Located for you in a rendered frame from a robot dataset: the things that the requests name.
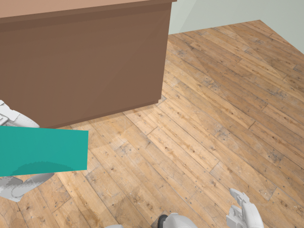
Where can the robot left hand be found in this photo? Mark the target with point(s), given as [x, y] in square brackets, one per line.
[13, 188]

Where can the right robot thigh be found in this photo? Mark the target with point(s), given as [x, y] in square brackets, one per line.
[178, 221]

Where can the table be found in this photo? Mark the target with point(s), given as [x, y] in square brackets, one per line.
[64, 62]

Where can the sponge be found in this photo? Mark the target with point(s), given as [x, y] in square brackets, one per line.
[27, 150]

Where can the robot right foot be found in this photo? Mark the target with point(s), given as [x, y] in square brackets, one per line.
[162, 218]

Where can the robot right hand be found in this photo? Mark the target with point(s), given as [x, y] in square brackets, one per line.
[246, 217]

